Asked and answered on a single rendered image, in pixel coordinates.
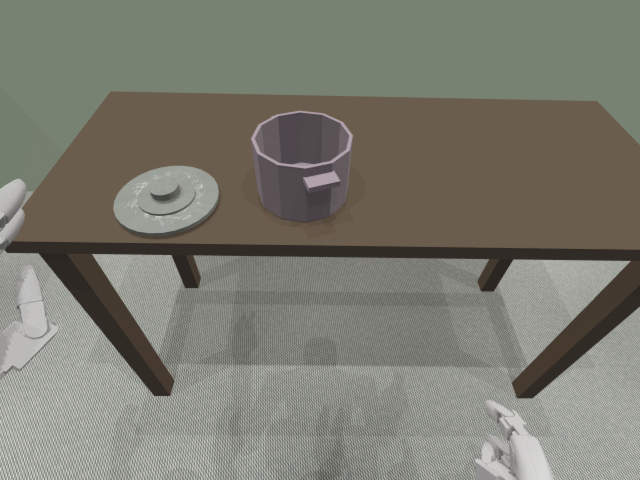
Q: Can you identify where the lid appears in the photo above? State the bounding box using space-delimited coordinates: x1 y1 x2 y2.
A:
113 166 219 237

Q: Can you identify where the knob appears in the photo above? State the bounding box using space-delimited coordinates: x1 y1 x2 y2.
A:
149 177 180 201

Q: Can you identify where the table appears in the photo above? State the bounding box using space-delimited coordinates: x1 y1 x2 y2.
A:
5 91 640 398

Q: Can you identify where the pot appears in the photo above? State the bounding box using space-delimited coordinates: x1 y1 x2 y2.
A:
251 111 353 222

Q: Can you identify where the robot left hand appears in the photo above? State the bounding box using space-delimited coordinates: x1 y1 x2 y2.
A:
0 179 58 380

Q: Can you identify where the robot right hand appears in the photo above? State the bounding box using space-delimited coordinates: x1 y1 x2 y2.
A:
475 400 554 480

